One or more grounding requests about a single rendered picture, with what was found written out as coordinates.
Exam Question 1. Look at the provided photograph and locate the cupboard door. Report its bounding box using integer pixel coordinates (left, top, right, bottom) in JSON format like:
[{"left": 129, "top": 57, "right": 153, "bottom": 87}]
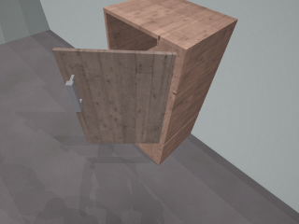
[{"left": 52, "top": 48, "right": 177, "bottom": 144}]

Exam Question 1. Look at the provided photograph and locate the handle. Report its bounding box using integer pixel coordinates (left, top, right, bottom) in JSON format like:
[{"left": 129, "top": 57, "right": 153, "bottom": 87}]
[{"left": 65, "top": 75, "right": 83, "bottom": 112}]

